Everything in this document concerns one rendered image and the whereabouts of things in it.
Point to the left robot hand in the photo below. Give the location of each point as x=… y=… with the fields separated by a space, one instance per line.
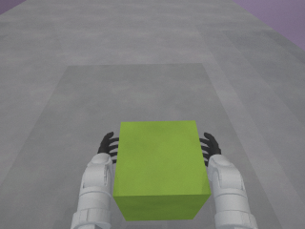
x=105 y=146

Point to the right robot hand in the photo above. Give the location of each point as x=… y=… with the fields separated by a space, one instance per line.
x=213 y=148

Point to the robot right forearm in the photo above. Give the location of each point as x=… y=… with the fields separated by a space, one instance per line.
x=229 y=194

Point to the carton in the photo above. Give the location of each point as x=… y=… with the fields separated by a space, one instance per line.
x=160 y=172

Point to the robot left forearm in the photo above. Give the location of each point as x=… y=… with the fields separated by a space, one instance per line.
x=94 y=204

